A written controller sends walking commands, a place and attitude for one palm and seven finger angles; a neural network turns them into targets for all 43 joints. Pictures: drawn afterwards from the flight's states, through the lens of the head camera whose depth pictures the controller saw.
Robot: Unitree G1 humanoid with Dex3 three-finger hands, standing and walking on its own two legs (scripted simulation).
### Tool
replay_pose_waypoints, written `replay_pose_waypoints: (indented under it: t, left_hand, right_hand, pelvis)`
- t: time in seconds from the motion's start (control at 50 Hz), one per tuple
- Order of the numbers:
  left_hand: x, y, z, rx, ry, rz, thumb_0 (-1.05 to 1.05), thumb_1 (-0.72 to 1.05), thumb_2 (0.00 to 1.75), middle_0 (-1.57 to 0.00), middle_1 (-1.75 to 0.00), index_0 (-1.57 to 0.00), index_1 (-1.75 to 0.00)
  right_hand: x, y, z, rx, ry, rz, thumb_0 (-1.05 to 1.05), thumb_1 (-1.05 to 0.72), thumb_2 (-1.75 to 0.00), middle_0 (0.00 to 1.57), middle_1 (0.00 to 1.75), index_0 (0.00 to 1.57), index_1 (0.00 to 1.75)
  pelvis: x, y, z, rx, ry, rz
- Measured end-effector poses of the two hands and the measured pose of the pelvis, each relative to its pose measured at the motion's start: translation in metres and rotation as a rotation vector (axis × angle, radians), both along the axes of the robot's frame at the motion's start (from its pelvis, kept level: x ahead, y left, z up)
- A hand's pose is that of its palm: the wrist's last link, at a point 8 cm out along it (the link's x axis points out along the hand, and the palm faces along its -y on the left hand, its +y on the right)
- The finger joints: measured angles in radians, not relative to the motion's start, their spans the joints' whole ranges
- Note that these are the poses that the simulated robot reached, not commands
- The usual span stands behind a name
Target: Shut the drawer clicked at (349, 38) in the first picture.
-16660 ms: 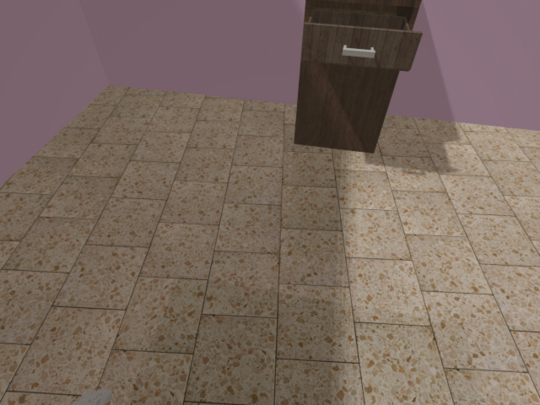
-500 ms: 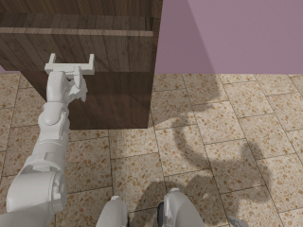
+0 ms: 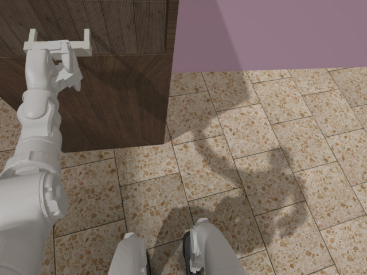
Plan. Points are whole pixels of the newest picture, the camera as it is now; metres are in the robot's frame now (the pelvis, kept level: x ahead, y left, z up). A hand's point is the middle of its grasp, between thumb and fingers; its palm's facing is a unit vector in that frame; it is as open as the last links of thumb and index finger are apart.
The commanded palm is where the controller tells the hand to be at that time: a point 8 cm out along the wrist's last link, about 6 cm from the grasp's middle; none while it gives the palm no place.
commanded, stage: push the drawer shut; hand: left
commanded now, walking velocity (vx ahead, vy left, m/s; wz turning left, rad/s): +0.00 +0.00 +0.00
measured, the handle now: (60, 41) +0.60 +0.20 +0.06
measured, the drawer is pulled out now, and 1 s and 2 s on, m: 0.00 0.00 0.00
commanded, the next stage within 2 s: pull the fist back off the drawer in 0.20 s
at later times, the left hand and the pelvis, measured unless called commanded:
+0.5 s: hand (76, 71) +0.53 +0.17 +0.05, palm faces +0.02 -1.00 -0.06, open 2.6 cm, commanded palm +0.53 +0.19 +0.06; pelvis -0.01 +0.00 -0.01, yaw +2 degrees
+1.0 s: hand (80, 85) +0.50 +0.16 +0.04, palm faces +0.03 -1.00 -0.04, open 3.3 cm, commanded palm +0.47 +0.21 +0.06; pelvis +0.02 +0.00 +0.02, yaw -1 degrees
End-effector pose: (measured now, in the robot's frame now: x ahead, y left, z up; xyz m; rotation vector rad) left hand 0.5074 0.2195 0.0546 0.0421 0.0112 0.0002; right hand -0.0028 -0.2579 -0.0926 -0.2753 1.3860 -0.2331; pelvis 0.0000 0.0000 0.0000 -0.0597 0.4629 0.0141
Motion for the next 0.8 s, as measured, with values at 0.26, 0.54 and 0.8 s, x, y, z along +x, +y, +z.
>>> replay_pose_waypoints:
  t: [0.26, 0.54, 0.8]
  left_hand:
    - [0.005, 0.011, -0.006, -0.002, 0.006, 0.015, -0.12, 0.62, 0.95, -1.4, -1.6, -1.4, -1.6]
    - [0.001, 0.0, -0.002, 0.025, 0.014, 0.022, -0.08, 0.71, 1.01, -1.4, -1.6, -1.4, -1.6]
    - [-0.006, -0.012, 0.003, 0.003, -0.001, 0.02, -0.01, 0.86, 0.95, -1.4, -1.6, -1.4, -1.6]
  right_hand:
    - [0.0, 0.008, -0.002, -0.008, 0.038, 0.034, 0.0, -0.9, -0.9, 0.21, 0.3, 0.2, 0.3]
    - [-0.012, 0.003, -0.003, -0.009, 0.039, 0.049, 0.0, -0.9, -0.9, 0.21, 0.3, 0.2, 0.3]
    - [-0.006, 0.003, 0.001, 0.035, 0.003, -0.01, 0.0, -0.9, -0.9, 0.21, 0.3, 0.2, 0.3]
  pelvis:
    - [-0.004, 0.004, -0.005, -0.02, 0.015, 0.03]
    - [-0.015, 0.001, -0.008, -0.024, 0.015, 0.041]
    - [-0.004, -0.003, 0.003, 0.001, -0.012, -0.006]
